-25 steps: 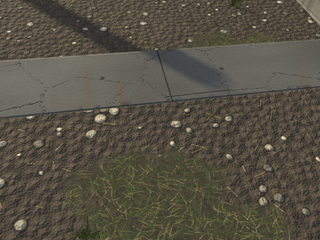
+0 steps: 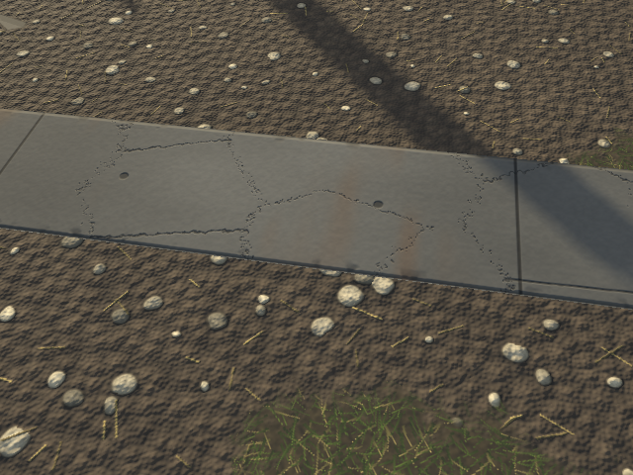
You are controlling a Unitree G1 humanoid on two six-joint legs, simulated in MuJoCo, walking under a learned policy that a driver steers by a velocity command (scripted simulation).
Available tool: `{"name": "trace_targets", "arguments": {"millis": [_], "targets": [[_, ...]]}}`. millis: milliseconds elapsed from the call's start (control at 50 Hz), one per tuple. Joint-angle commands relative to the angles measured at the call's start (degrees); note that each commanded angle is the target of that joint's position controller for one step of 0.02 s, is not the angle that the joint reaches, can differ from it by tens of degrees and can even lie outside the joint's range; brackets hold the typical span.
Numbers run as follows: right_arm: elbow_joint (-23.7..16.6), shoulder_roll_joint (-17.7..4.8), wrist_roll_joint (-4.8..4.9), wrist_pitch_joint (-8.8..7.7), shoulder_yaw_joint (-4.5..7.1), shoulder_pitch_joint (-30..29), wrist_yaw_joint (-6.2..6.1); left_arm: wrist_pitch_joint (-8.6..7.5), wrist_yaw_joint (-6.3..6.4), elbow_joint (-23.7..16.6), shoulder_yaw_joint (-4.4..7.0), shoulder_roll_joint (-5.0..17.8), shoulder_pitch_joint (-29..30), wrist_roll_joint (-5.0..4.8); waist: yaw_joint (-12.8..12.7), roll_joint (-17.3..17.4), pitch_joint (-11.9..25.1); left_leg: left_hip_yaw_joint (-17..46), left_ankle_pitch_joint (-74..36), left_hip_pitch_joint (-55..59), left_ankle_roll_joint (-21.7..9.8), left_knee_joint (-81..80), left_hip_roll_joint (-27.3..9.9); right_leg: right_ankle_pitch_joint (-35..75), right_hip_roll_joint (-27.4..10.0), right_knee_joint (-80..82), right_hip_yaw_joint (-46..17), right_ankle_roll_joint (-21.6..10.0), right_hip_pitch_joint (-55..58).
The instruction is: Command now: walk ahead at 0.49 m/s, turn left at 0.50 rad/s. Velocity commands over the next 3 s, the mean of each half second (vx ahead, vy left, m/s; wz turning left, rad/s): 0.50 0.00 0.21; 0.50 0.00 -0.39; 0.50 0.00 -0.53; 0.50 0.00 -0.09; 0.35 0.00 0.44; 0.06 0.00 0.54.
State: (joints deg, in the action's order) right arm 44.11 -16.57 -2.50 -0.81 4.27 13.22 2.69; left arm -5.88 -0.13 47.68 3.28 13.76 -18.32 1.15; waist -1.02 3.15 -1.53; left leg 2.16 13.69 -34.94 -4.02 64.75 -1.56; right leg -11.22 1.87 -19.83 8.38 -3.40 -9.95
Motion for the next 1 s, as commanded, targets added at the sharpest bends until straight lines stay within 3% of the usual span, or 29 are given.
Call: {"name": "trace_targets", "arguments": {"millis": [20,100,200,240,260,280,300,320,340,360,380,400,420,480,560,620,680,740,780,800,820,840,860,880,900,920,940,960,1000], "targets": [[-3.97,0.47,-0.06,-0.1,-0.66,-0.9,0.82,-1.45,-0.38,-1.62,0.46,4.05,-1.74,0.05,1.2,-6.54,-0.78,2.32,-5.8,-6.1,0.57,-3.01,-2.17,12.2,-16.35,11.96,-10.5,-6.97,1.91],[-5.85,2.0,0.25,-0.93,-2.05,-8.94,1.35,-1.26,-0.65,0.2,0.24,4.83,-3.9,-0.15,-0.12,-7.06,-2.13,-2.35,-13.56,-0.69,0.62,-19.45,-0.8,17.17,-13.52,11.93,-3.48,-5.4,0.94],[-7.53,1.01,-0.08,-1.39,-2.48,-15.37,1.01,0.34,0.06,4.09,0.42,7.52,-9.96,-0.2,-1.84,-7.34,-3.36,-7.03,-6.08,3.1,-1.54,-30.13,0.48,25.67,-16.74,8.4,-3.57,-5.69,10.29],[-5.88,0.16,-0.49,-1.97,-2.08,-10.87,0.28,1.2,0.33,5.41,0.44,8.56,-10.7,-0.24,0.56,-8.5,-0.33,-8.65,-1.42,10.74,-3.57,-33.84,3.65,41.7,-16.73,-0.69,-2.28,-5.06,13.33],[-2.97,-0.79,-0.86,-2.65,-1.49,-2.86,-0.21,1.67,0.44,5.91,0.28,8.58,-10.69,-0.55,4.28,-7.41,4.08,-9.26,-3.54,21.18,-5.0,-38.17,5.46,44.52,-15.19,-10.4,-0.23,-4.04,11.7],[0.29,-3.92,-1.81,-3.2,-0.3,7.03,-0.94,1.66,0.52,5.05,-0.24,7.43,-10.26,-0.8,8.01,-5.79,10.48,-3.37,-2.77,36.68,-7.15,-37.46,0.45,33.43,-13.54,-22.68,0.59,-2.83,2.3],[1.09,-10.7,-2.5,-3.32,1.39,14.51,-1.88,1.27,-0.4,1.33,-1.88,1.23,-12.38,-2.31,8.97,7.02,20.19,23.09,1.07,58.01,-14.2,-38.73,-18.94,2.14,-6.28,-44.92,2.46,0.04,-19.92],[1.71,-10.74,0.35,-2.51,1.81,15.79,-2.45,1.33,-0.19,1.68,-0.32,5.75,-10.43,-1.42,9.19,5.84,21.78,37.05,-4.13,56.88,-16.56,-46.34,-23.44,-19.26,-1.4,-54.76,-4.79,0.26,-28.1],[2.18,-9.08,1.33,-2.43,1.31,10.92,-2.56,1.46,-0.16,0.08,0.32,6.93,-4.54,-0.96,7.1,1.72,12.22,26.05,-7.38,50.24,-14.37,-46.49,-19.54,-14.14,-5.09,-55.39,-8.46,-0.36,-32.29],[2.09,-5.63,1.45,-2.82,0.46,6.9,-2.37,1.02,-0.43,-0.3,-0.19,5.35,-2.56,-1.09,4.93,0.45,6.68,19.39,-11.41,41.56,-12.29,-48.31,-16.93,-9.81,-6.67,-51.79,-8.78,-0.51,-30.65],[2.2,-3.32,1.52,-3.2,-0.17,4.23,-2.17,1.34,-0.57,0.5,-0.2,4.45,-2.85,-0.78,2.58,-0.59,3.35,14.29,-13.48,35.11,-9.78,-50.53,-13.98,-7.76,-8.12,-47.73,-8.82,-0.27,-27.34],[2.55,-1.59,1.85,-3.51,-0.67,2.6,-2.17,2.25,-0.76,1.34,-0.25,3.75,-4.53,0.22,0.39,0.28,1.55,10.56,-14.33,30.07,-8.13,-52.36,-11.59,-6.76,-8.71,-45.26,-8.78,0.4,-23.89],[2.86,-0.81,1.76,-3.93,-0.9,2.38,-2.15,3.1,-1.15,2.32,-0.36,2.71,-6.04,0.78,-0.47,0.82,1.55,8.48,-15.26,27.65,-7.81,-53.67,-10.47,-5.77,-8.5,-44.43,-8.37,0.88,-21.39],[4.93,-1.97,1.82,-5.16,-0.54,4.98,-2.27,4.18,-2.08,1.9,-0.11,1.97,-3.39,0.66,-1.04,0.6,-0.36,3.56,-17.55,26.62,-8.01,-57.14,-10.02,-0.93,-8.21,-42.89,-8.68,1.45,-24.26],[7.08,-1.21,1.42,-5.6,-0.96,8.29,-2.43,4.18,-2.14,-0.68,-0.08,1.94,5.42,0.24,0.61,0.31,-3.59,-2.39,-19.39,28.26,-6.64,-58.65,-9.33,8.09,-7.23,-34.41,-10.09,1.59,-29.59],[7.97,-1.73,1.49,-5.97,-1.14,9.28,-2.81,3.86,-2.52,-2.39,-0.76,1.22,11.03,0.36,1.82,0.35,-4.4,-6.21,-21.62,29.92,-5.77,-59.02,-9.54,13.65,-6.33,-25.29,-7.38,0.77,-27.62],[9.78,-2.54,1.34,-5.79,-1.16,12.1,-3.62,3.72,-2.86,-4.47,-1.09,1.35,15.82,0.66,3.2,-0.2,-5.62,-8.38,-25.82,35.58,-5.1,-57.63,-11.27,12.48,-5.64,-19.09,-4.49,-1.07,-27.29],[10.8,-4.19,1.0,-5.17,-0.93,12.24,-4.36,3.59,-2.74,-5.09,-0.72,2.05,15.12,0.8,2.06,0.45,-4.04,-11.05,-44.16,41.55,-3.84,-49.65,-12.38,4.97,-2.43,-15.73,-1.09,-4.04,-23.47],[10.92,-5.97,0.65,-4.33,-0.49,11.45,-4.65,3.44,-2.29,-3.3,0.2,3.6,7.86,0.91,-1.2,1.72,0.99,-12.91,-58.78,42.91,-3.03,-35.95,-12.42,-1.08,1.92,-14.61,1.12,-6.63,-14.71],[10.53,-6.65,0.8,-3.8,-0.36,11.03,-4.65,3.01,-2.03,-0.9,1.1,5.01,0.05,1.24,-4.6,0.74,5.53,-14.06,-55.35,39.31,-2.16,-23.99,-11.37,-0.27,3.66,-10.77,0.44,-8.26,-4.5],[8.85,-5.87,1.03,-3.84,-0.68,10.74,-4.5,2.81,-1.3,1.15,2.81,9.71,-8.95,1.99,-8.24,-3.62,11.47,-14.31,-38.59,27.18,-0.78,-7.06,-9.61,-4.56,-4.26,-8.76,-11.39,-11.67,10.31],[5.53,0.76,1.84,-4.33,-1.9,14.14,-3.04,3.12,-0.77,0.44,4.49,16.29,-8.0,1.55,-3.77,-18.01,16.43,-12.03,14.04,1.36,2.48,15.26,3.54,-3.12,-21.33,-3.67,-43.89,-22.02,27.55],[4.32,-3.93,1.34,-5.08,-0.97,7.21,-2.77,3.81,-0.85,0.78,4.39,14.87,-8.53,-0.78,-6.2,-10.28,17.36,0.18,14.43,-6.48,2.02,19.49,3.65,-3.82,-21.06,2.79,-51.27,-22.21,28.46],[2.51,-3.83,1.93,-5.94,-1.17,2.74,-2.5,3.99,-0.42,0.7,3.89,12.86,-4.43,-0.83,-4.59,-7.42,8.54,0.87,7.94,-9.62,1.61,16.71,-0.19,-0.07,-20.11,3.54,-41.72,-19.85,21.36],[2.5,-3.58,1.86,-6.45,-1.33,2.17,-2.6,3.93,-0.39,0.44,3.16,9.67,-1.83,-0.78,-2.48,-2.29,4.47,0.34,3.9,-6.55,1.76,11.21,-2.29,7.09,-17.93,4.53,-36.1,-17.26,13.61],[2.67,-3.08,1.18,-5.91,-1.29,2.03,-2.73,3.67,-0.26,0.25,2.72,8.1,0.29,-0.84,-0.32,-0.75,1.96,0.43,3.28,-3.06,2.42,7.33,-3.53,12.82,-15.02,5.13,-31.49,-15.2,7.63],[2.59,-2.52,0.28,-4.69,-1.44,3.26,-2.66,3.39,-0.1,0.18,2.2,6.6,1.52,-1.13,1.53,-1.53,1.9,0.51,3.3,0.57,3.4,4.57,-4.14,16.18,-12.76,6.04,-27.88,-14.09,3.76],[2.55,-1.87,-0.2,-3.53,-1.5,3.8,-2.48,2.88,-0.15,0.14,2.02,6.53,1.41,-1.23,2.2,-2.25,2.32,0.24,3.66,2.45,4.17,2.6,-4.14,18.59,-11.58,6.39,-26.11,-13.82,1.99],[1.73,-0.86,-0.45,-2.01,-1.71,2.95,-2.17,2.03,-0.23,0.53,2.36,8.13,0.05,-1.4,2.71,-3.07,1.91,-1.04,2.54,2.31,5.51,-1.41,-4.01,20.94,-9.64,7.14,-23.65,-13.74,-0.2]]}}
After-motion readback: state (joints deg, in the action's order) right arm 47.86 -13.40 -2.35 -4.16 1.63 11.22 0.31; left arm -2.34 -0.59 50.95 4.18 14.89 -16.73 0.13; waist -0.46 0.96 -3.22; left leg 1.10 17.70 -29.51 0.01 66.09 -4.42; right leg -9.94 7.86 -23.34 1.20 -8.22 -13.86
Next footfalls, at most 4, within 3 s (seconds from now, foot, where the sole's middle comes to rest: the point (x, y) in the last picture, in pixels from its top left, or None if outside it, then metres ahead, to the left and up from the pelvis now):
0.28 left None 0.29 0.13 -0.78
0.82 right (367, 419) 0.60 -0.04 -0.78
1.34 left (331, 290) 0.94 0.04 -0.78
1.84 right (444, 259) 1.04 -0.26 -0.78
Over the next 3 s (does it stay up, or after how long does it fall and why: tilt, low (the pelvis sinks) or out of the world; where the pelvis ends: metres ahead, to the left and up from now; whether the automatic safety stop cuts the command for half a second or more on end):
stays up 1.24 -0.30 -0.01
